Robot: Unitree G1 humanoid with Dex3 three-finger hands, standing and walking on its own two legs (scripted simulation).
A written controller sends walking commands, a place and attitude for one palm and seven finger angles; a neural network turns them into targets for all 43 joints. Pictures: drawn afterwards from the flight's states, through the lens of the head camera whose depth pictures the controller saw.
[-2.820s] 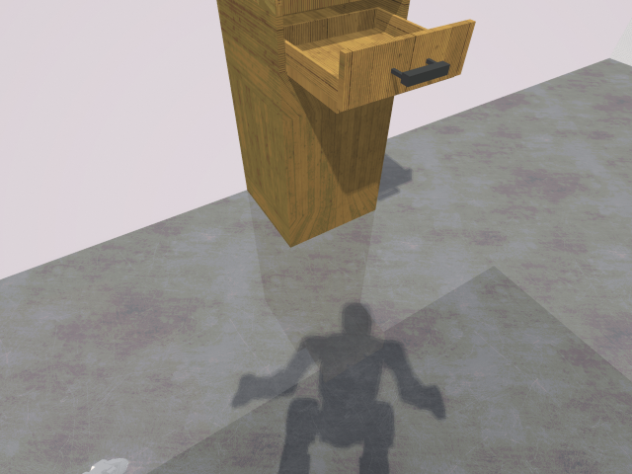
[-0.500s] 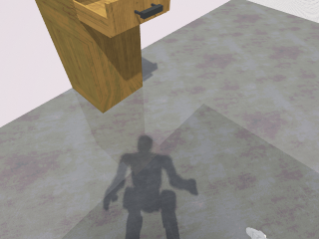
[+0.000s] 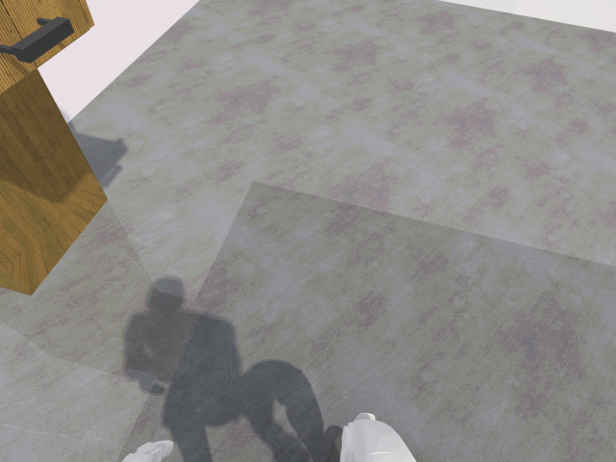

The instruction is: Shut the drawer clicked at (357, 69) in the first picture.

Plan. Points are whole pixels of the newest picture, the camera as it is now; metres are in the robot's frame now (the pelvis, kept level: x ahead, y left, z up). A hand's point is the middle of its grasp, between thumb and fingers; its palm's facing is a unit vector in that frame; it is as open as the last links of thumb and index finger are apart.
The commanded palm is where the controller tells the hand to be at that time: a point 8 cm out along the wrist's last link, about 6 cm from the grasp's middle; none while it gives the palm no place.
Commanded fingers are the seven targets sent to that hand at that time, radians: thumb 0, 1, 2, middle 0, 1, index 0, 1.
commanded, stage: walk to a spot facing it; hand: left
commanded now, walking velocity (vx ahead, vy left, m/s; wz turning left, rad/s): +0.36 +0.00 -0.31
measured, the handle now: (34, 36) +0.84 +0.54 +0.08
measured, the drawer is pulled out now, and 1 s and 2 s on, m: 0.28 0.28 0.28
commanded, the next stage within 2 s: turn to face it in 1.80 s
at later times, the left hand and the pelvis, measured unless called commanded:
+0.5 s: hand (206, 391) +0.24 +0.15 -0.17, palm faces -0.03 -0.98 -0.18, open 7.3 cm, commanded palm none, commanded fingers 0.00 0.90 0.90 -0.20 -0.30 -0.20 -0.30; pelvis +0.22 -0.03 +0.01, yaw -6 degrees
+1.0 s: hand (246, 237) +0.54 +0.11 -0.16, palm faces -0.20 -0.96 -0.18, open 7.3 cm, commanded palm none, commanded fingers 0.00 0.90 0.90 -0.20 -0.30 -0.20 -0.30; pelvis +0.44 -0.05 +0.01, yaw -12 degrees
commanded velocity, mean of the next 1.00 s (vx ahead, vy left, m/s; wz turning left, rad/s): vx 0.38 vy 0.00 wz -0.10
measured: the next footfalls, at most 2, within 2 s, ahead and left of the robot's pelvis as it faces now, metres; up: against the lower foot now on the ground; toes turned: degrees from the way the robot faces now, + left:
right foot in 0.08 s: +0.18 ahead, -0.13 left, +0.00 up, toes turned -10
left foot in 0.56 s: +0.38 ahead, +0.07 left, +0.00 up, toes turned +3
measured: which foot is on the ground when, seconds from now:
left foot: down 0.00-0.08, up 0.10-0.54, down 0.56-1.00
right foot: up 0.00-0.06, down 0.08-0.56, up 0.58-1.00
